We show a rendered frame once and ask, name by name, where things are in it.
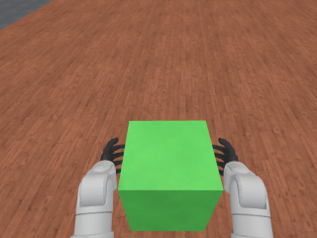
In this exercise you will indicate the robot right hand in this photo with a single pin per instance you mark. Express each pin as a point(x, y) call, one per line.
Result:
point(229, 154)

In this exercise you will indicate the left robot forearm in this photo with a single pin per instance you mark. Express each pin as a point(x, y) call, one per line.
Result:
point(95, 202)

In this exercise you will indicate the robot left hand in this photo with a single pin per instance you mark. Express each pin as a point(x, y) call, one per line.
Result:
point(110, 149)

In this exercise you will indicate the carton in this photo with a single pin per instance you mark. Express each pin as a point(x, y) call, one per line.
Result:
point(169, 179)

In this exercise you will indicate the right robot forearm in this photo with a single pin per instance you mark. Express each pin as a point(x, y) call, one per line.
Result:
point(248, 202)

